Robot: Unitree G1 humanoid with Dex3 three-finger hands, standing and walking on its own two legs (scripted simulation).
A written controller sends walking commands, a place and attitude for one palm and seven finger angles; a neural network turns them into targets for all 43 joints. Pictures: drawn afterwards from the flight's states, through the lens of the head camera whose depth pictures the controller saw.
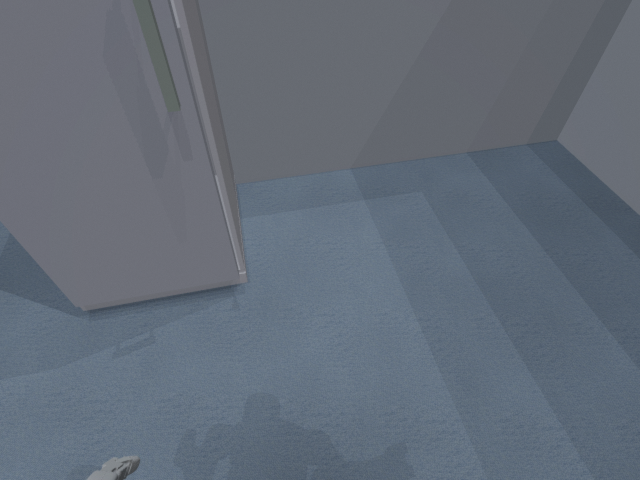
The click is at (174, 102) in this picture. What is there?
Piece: fridge door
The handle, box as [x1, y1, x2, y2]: [133, 0, 179, 111]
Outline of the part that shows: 133,0 168,111 179,110 178,98 150,1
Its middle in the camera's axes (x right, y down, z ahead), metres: -0.33 -0.40 +0.74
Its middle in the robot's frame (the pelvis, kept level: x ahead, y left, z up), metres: +0.83 +0.38 +0.19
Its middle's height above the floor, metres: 0.96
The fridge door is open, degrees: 0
